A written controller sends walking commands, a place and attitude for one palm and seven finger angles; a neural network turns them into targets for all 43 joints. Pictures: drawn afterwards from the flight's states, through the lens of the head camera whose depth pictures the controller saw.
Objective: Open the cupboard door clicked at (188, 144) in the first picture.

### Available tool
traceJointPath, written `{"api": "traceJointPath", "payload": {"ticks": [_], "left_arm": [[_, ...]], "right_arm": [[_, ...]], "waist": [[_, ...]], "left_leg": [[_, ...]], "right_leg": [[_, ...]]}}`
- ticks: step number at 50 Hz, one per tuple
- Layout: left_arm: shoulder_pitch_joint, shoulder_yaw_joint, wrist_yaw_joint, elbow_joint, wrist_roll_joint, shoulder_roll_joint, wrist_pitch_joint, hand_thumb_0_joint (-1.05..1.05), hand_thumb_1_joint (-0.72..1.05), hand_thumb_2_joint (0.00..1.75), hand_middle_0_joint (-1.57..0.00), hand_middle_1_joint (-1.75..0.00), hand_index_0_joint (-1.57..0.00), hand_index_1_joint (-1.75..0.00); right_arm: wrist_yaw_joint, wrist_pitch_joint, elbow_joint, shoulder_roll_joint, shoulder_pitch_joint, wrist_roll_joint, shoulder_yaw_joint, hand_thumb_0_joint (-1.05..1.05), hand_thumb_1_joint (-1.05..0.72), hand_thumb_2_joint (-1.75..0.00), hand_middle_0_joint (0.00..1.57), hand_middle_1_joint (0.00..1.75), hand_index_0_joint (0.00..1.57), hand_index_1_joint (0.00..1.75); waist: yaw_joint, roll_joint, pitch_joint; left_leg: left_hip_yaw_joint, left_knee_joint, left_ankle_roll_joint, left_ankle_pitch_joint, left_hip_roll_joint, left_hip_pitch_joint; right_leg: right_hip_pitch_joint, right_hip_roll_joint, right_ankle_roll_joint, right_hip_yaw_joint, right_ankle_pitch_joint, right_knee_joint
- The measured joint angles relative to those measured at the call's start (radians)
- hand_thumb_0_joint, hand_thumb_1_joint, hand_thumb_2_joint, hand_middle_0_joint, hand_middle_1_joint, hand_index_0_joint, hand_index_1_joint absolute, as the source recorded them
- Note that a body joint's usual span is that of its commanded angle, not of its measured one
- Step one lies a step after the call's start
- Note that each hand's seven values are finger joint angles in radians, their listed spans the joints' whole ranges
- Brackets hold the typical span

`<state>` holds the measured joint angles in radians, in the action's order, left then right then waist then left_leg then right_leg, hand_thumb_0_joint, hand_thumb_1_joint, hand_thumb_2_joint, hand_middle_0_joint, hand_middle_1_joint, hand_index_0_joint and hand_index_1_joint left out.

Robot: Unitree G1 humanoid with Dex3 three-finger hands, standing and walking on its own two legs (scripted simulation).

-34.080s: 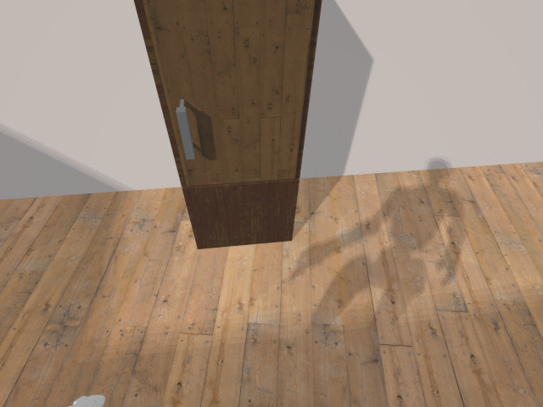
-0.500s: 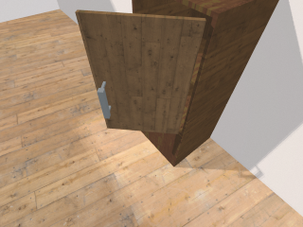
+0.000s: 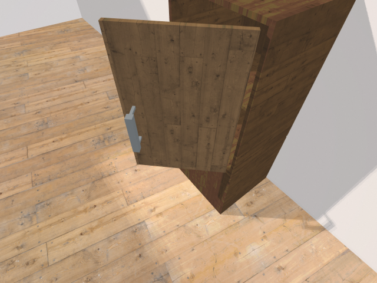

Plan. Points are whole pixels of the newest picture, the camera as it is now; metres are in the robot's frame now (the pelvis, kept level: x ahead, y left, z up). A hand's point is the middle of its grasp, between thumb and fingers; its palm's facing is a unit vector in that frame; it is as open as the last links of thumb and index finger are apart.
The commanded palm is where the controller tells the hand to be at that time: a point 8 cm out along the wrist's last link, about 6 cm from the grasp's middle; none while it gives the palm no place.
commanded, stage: come to a stop and stand still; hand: left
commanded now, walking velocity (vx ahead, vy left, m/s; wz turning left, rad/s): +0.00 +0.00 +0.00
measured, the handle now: (135, 129) +0.59 +0.21 -0.09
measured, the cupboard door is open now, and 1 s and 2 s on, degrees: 46 46 46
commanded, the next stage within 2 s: look again from close up in 0.70 s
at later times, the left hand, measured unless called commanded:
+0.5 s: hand out of the picture +0.01 +0.23 -0.15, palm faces -0.02 -0.95 -0.30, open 7.4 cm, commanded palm none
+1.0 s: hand out of the picture -0.08 +0.20 -0.17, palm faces -0.01 -0.98 -0.19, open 7.4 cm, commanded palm none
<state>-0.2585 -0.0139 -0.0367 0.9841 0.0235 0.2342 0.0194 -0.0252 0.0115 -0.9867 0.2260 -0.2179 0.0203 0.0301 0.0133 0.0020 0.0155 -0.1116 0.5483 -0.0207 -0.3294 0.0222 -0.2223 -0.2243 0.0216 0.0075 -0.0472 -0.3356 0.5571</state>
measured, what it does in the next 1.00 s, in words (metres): shifts its weight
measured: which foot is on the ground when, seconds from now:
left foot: down 0.00-1.00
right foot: down 0.00-1.00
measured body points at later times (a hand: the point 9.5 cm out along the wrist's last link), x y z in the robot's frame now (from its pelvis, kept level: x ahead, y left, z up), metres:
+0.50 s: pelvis -0.05 +0.01 +0.01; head -0.06 +0.01 +0.46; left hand +0.02 +0.28 -0.13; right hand +0.02 -0.27 -0.12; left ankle -0.02 +0.10 -0.73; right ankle -0.03 -0.11 -0.73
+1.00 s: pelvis -0.07 +0.02 +0.01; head -0.07 +0.03 +0.46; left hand -0.07 +0.25 -0.15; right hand -0.06 -0.21 -0.15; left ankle -0.02 +0.10 -0.73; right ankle -0.03 -0.11 -0.73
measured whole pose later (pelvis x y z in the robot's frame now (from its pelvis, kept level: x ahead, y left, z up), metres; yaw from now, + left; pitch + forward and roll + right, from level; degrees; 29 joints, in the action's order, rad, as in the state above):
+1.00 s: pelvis -0.07 +0.02 +0.01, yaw +0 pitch -3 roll +0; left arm -0.32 0.01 -0.04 1.11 0.03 0.17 0.00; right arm -0.01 0.00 -1.13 0.16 -0.28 0.01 0.01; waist 0.01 0.02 0.02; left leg -0.13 0.39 -0.06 -0.16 -0.01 -0.20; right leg -0.20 0.04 -0.03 -0.03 -0.16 0.40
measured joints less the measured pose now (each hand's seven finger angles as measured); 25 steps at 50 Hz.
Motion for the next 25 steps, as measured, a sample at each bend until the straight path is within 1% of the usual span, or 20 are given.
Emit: {"api": "traceJointPath", "payload": {"ticks": [5, 12, 18, 25], "left_arm": [[0.027, -0.006, 0.003, -0.024, -0.001, 0.040, -0.009, 0.01, 0.90, 0.90, -0.20, -0.30, -0.20, -0.30], [0.073, 0.004, 0.017, -0.021, -0.001, 0.075, -0.013, 0.01, 0.90, 0.90, -0.20, -0.30, -0.20, -0.30], [0.079, 0.015, 0.025, -0.002, 0.000, 0.079, -0.015, 0.01, 0.90, 0.90, -0.20, -0.30, -0.20, -0.30], [0.045, 0.025, 0.025, 0.038, -0.001, 0.059, -0.019, 0.01, 0.90, 0.90, -0.20, -0.30, -0.20, -0.30]], "right_arm": [[0.003, -0.007, 0.022, 0.037, 0.045, 0.002, 0.008, 0.01, -0.91, -0.90, 0.20, 0.30, 0.20, 0.30], [0.016, -0.005, 0.021, 0.071, 0.085, 0.003, -0.006, 0.01, -0.91, -0.90, 0.20, 0.30, 0.20, 0.30], [0.025, -0.003, -0.001, 0.077, 0.077, 0.002, -0.020, 0.01, -0.91, -0.90, 0.20, 0.30, 0.20, 0.30], [0.029, -0.007, -0.053, 0.061, 0.031, -0.001, -0.029, 0.01, -0.91, -0.90, 0.20, 0.30, 0.20, 0.30]], "waist": [[-0.004, -0.001, -0.009], [-0.010, -0.002, -0.024], [-0.009, 0.000, -0.027], [-0.006, 0.005, -0.016]], "left_leg": [[-0.003, 0.006, -0.003, 0.005, 0.000, 0.014], [-0.004, -0.054, -0.007, 0.059, -0.005, 0.039], [-0.003, -0.111, -0.012, 0.110, -0.012, 0.047], [-0.003, -0.148, -0.017, 0.145, -0.018, 0.044]], "right_leg": [[0.013, 0.001, -0.003, 0.004, 0.006, 0.006], [0.040, 0.001, -0.007, 0.002, 0.061, -0.056], [0.048, 0.004, -0.010, 0.000, 0.111, -0.112], [0.046, 0.009, -0.015, 0.000, 0.146, -0.147]]}}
